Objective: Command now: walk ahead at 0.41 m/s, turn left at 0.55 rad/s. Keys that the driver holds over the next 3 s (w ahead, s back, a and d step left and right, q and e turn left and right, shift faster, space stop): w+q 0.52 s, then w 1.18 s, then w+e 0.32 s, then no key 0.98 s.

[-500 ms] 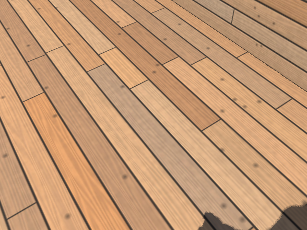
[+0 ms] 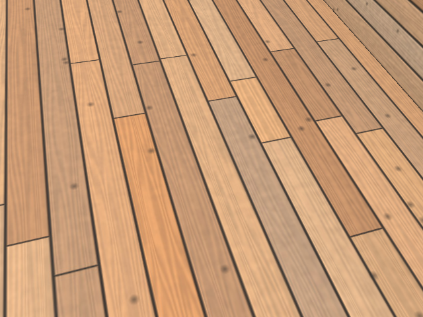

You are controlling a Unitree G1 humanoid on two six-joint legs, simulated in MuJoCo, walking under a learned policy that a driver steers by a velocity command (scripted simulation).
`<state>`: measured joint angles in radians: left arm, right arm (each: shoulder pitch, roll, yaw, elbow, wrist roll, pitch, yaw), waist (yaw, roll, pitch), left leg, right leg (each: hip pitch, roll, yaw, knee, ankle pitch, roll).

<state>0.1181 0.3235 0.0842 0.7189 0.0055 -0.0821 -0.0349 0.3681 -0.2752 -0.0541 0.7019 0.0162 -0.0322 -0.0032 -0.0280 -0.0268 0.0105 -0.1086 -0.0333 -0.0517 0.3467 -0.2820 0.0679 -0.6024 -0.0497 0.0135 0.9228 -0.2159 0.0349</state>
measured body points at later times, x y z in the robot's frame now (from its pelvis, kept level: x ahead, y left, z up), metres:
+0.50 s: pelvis +0.26 -0.02 +0.00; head +0.29 -0.01 +0.44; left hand +0.23 +0.27 -0.12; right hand +0.51 -0.23 -0.09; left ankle +0.29 +0.14 -0.67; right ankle +0.27 -0.14 -0.75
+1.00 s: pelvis +0.51 +0.14 +0.00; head +0.53 +0.17 +0.45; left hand +0.55 +0.46 -0.11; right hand +0.69 -0.08 -0.10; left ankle +0.46 +0.21 -0.75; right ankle +0.67 +0.02 -0.67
